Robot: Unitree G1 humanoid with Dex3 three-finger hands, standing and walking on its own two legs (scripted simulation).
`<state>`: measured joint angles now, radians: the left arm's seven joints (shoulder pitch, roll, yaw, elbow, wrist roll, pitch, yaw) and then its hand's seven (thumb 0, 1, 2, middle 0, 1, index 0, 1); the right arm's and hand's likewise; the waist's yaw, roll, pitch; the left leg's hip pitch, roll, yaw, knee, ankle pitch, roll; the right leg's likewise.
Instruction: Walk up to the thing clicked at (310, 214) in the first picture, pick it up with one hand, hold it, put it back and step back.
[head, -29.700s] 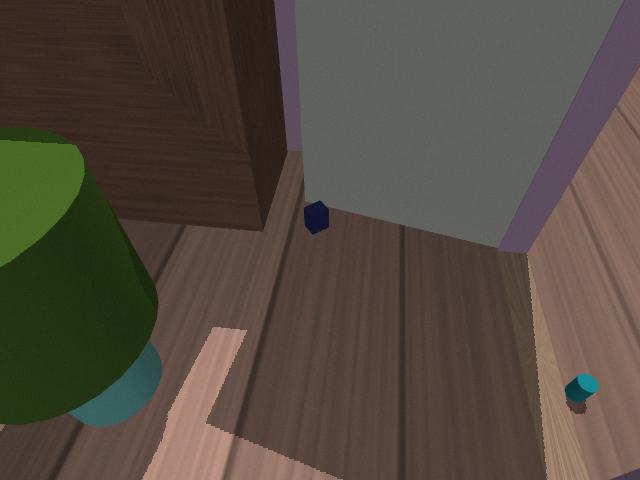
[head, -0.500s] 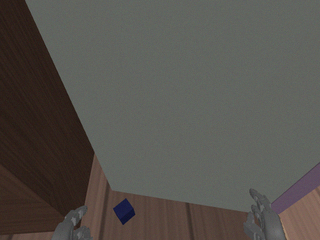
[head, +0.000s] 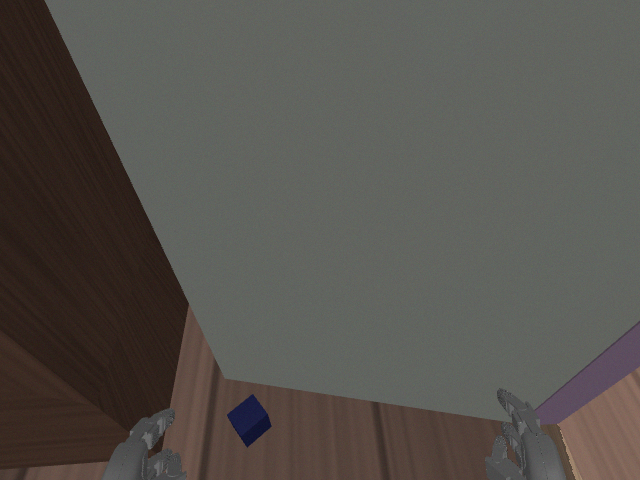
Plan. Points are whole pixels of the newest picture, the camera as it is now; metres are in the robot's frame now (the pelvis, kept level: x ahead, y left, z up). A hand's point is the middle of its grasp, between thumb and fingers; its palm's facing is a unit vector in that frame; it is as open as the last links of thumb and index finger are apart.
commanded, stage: home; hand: left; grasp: from above
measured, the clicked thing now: (250, 420) +0.42 +0.20 -0.66
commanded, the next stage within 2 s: stand in 1.26 s
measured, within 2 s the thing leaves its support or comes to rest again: neither
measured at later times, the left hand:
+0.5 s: hand (180, 479) +0.17 +0.18 -0.04, palm faces +0.04 -0.98 -0.20, open 7.4 cm
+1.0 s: hand out of the picture +0.16 +0.18 -0.04, palm faces +0.04 -0.98 -0.20, open 7.4 cm
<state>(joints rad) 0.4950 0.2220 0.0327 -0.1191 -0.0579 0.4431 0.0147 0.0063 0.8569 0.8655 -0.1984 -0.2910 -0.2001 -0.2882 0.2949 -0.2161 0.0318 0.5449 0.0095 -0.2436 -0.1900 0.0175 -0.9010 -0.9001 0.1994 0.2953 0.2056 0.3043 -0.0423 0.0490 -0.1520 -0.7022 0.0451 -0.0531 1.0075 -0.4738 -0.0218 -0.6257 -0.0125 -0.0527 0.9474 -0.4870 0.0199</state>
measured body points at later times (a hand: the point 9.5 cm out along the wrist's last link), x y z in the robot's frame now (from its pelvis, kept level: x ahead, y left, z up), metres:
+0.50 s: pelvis +0.00 +0.00 +0.00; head +0.02 +0.00 +0.45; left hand +0.16 +0.23 -0.03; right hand +0.16 -0.25 -0.06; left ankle +0.02 +0.13 -0.68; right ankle -0.01 -0.13 -0.68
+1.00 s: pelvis +0.00 +0.00 +0.00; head +0.01 +0.00 +0.45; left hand +0.16 +0.23 -0.03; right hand +0.16 -0.25 -0.06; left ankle +0.02 +0.13 -0.68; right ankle -0.01 -0.13 -0.68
